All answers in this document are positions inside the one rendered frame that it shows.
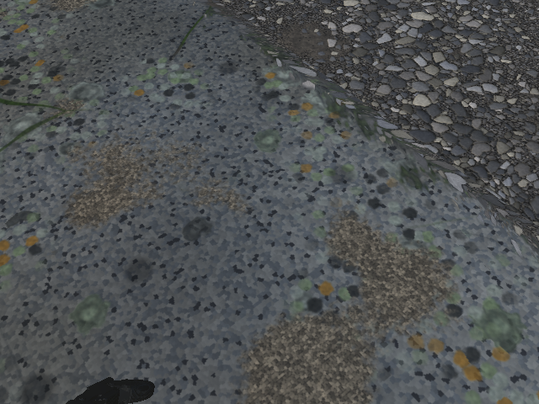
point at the left robot hand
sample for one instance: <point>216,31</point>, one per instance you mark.
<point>110,391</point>

